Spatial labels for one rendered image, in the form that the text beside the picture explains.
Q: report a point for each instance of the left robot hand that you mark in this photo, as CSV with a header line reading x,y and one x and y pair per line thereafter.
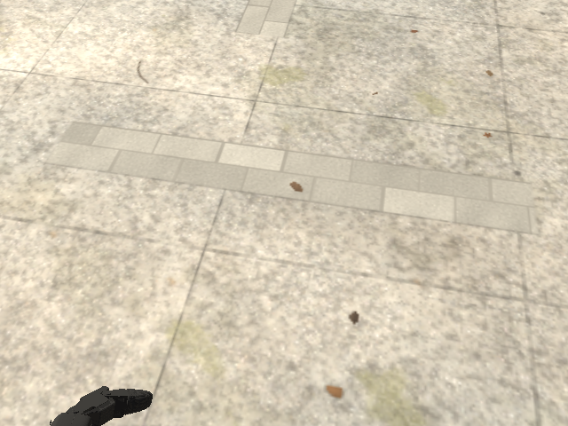
x,y
102,405

